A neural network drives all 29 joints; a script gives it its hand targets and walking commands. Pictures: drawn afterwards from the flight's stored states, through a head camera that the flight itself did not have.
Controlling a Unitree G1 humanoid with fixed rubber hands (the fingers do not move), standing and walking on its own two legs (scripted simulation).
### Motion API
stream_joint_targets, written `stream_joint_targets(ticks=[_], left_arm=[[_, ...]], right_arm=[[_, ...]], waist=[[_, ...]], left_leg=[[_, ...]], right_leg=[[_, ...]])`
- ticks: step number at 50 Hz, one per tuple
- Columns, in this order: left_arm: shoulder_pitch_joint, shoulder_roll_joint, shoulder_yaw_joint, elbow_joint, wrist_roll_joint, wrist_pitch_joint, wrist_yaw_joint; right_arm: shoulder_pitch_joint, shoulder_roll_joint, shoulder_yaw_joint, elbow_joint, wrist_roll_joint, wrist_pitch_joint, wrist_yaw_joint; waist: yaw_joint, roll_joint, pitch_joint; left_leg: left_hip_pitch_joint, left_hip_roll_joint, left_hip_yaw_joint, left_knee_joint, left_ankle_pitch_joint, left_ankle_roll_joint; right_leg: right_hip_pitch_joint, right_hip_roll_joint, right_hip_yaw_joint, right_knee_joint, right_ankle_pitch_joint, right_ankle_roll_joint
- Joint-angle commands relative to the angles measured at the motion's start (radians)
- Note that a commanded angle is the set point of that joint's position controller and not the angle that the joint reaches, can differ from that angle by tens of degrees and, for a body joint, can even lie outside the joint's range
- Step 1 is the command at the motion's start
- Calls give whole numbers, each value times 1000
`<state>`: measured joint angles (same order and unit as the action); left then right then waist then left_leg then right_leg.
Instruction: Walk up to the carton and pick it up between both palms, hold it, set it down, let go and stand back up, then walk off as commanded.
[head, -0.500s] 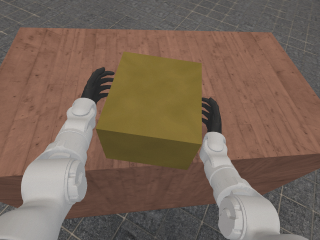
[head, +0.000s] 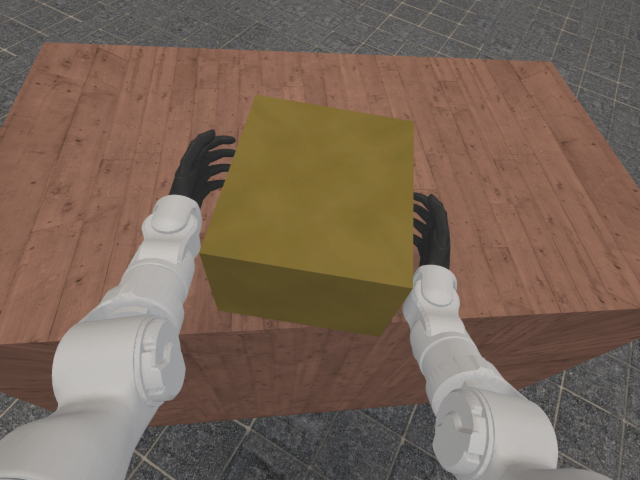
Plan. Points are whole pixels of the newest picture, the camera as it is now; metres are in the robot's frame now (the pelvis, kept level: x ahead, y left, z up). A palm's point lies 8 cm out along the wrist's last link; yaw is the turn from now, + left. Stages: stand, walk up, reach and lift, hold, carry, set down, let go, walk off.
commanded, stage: reach and lift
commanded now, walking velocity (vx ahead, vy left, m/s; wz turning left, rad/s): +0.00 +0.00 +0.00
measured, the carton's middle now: (317, 214) +0.45 -0.02 +0.02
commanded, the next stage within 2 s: none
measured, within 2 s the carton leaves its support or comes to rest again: leaves its support in 0.62 s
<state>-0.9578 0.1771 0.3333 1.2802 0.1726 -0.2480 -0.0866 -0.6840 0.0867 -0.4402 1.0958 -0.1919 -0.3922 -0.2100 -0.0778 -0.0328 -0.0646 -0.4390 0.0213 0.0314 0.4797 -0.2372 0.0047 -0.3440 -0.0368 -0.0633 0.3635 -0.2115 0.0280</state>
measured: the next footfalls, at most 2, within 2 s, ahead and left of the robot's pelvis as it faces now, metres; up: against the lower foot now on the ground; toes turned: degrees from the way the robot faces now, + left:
none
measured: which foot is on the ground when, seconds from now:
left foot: down 0.00-1.00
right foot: down 0.00-1.00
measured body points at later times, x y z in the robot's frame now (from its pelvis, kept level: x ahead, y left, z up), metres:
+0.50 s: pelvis -0.02 +0.00 +0.00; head +0.04 +0.02 +0.45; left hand +0.43 +0.15 +0.07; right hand +0.36 -0.17 +0.03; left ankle -0.01 +0.10 -0.74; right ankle -0.04 -0.15 -0.74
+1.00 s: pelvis -0.03 -0.01 +0.00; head -0.02 +0.01 +0.45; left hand +0.41 +0.14 +0.10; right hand +0.35 -0.17 +0.06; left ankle -0.01 +0.10 -0.74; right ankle -0.04 -0.15 -0.74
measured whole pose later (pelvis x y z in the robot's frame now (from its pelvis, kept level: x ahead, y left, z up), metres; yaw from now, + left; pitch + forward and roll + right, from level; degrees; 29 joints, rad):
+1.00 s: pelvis -0.03 -0.01 +0.00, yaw +0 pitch +9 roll -2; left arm -0.91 0.14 0.22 1.27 0.11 -0.18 0.02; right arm -0.66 0.06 -0.44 1.04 -0.18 -0.23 -0.14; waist -0.04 -0.01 -0.14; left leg -0.43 0.03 0.03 0.44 -0.17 0.00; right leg -0.34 -0.03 -0.06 0.34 -0.15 0.03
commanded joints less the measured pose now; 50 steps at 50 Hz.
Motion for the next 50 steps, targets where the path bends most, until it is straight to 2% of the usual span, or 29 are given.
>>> stream_joint_targets(ticks=[1,3,8,13,17,19,23,24,26,28,30,34,41,49,50], left_arm=[[-528,-600,-231,-25,118,-104,-92],[-505,-601,-233,-3,121,-115,-84],[-484,-594,-240,8,119,-115,-70],[-482,-586,-241,-3,102,-92,-60],[-526,-586,-251,-38,86,-84,-55],[-501,-586,-255,-45,76,-70,-54],[-554,-597,-285,-93,45,-74,-48],[-554,-608,-302,-97,36,-70,-45],[-565,-616,-319,-120,22,-76,-46],[-540,-630,-326,-124,11,-75,-42],[-564,-638,-341,-119,-4,-76,-41],[-579,-664,-368,-162,-27,-75,-35],[-485,-694,-360,-158,-29,-11,-34],[-535,-771,-440,-338,-97,28,-8],[-520,-773,-448,-345,-107,37,-5]], right_arm=[[-652,518,164,-85,-225,-151,141],[-638,509,172,-54,-230,-161,146],[-628,471,174,-34,-226,-157,153],[-633,458,200,-78,-200,-121,160],[-670,464,214,-132,-193,-97,166],[-650,470,241,-138,-176,-77,173],[-695,473,268,-188,-164,-69,184],[-677,465,258,-171,-165,-61,186],[-694,469,273,-193,-157,-65,189],[-691,478,306,-196,-135,-55,194],[-720,472,313,-210,-123,-51,199],[-753,483,360,-222,-82,-36,209],[-775,478,446,-249,9,47,215],[-869,482,555,-425,109,111,231],[-847,484,563,-411,121,129,232]], waist=[[-31,157,-659],[-13,163,-660],[7,160,-619],[23,146,-607],[20,130,-644],[33,127,-638],[30,130,-697],[11,139,-691],[7,136,-729],[19,148,-738],[10,146,-750],[16,165,-752],[36,142,-605],[42,156,-734],[38,156,-720]], left_leg=[[547,27,27,50,892,-144],[549,31,29,47,882,-143],[544,35,31,18,821,-136],[511,28,41,-5,738,-124],[485,20,50,-20,663,-113],[489,20,52,-26,645,-110],[500,18,49,-30,635,-116],[513,18,42,-32,633,-120],[518,18,38,-29,635,-120],[518,17,32,-27,651,-123],[520,16,28,-27,646,-125],[538,18,21,-27,665,-127],[556,4,10,-67,629,-114],[608,-7,-6,-52,668,-121],[612,-10,-11,-51,655,-118]], right_leg=[[122,102,-77,-47,544,-26],[112,102,-76,-53,516,-31],[104,99,-79,-75,459,-40],[142,93,-66,-81,444,-42],[173,84,-62,-73,446,-34],[186,85,-58,-69,438,-33],[173,83,-64,-58,420,-31],[161,84,-66,-61,412,-35],[163,84,-65,-53,422,-33],[173,81,-58,-49,429,-34],[160,84,-57,-46,424,-32],[157,84,-56,-39,412,-31],[231,80,-37,-58,384,-24],[216,91,-33,-40,364,-22],[218,90,-28,-45,349,-22]])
